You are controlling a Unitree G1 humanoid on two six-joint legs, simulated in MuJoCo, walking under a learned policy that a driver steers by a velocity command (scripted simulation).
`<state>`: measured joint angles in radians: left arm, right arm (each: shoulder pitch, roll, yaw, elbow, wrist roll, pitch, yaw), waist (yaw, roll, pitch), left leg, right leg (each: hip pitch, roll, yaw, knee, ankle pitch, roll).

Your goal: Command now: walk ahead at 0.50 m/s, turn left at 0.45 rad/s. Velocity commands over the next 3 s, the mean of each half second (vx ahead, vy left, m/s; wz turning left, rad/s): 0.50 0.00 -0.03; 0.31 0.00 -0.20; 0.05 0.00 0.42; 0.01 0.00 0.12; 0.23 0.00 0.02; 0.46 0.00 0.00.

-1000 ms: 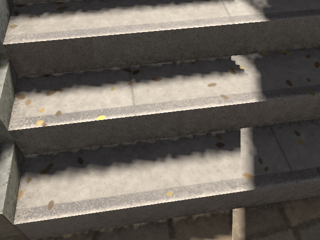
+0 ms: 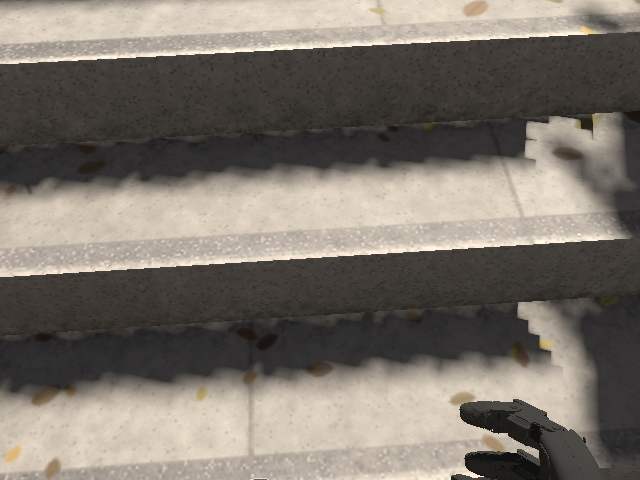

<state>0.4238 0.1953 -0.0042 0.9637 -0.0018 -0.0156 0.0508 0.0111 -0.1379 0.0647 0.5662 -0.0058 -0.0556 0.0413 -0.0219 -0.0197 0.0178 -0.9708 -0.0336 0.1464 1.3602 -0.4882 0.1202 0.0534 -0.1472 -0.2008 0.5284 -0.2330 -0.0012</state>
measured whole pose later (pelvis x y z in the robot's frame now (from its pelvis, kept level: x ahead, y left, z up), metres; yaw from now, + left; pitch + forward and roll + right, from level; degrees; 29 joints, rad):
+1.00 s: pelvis +0.55 -0.04 +0.35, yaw -9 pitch +5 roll +3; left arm 0.41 0.11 -0.04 1.07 0.02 0.01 0.04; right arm 0.00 -0.02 0.15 0.71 0.00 -0.07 0.02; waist 0.03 0.01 -0.06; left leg -1.01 -0.02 0.17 1.31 -0.35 0.11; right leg -0.10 0.03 -0.04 0.27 -0.15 -0.10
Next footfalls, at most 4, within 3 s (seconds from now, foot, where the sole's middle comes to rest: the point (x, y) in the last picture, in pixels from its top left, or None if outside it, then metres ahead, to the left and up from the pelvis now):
0.52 right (389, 395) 0.49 -0.08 -0.45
1.00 left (326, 207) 0.74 0.01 -0.28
1.58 right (439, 184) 0.79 -0.18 -0.28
1.88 left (297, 205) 0.75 0.06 -0.28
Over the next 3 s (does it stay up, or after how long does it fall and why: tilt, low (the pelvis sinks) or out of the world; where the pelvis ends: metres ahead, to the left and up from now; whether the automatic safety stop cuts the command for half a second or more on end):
stays up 1.07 -0.06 0.66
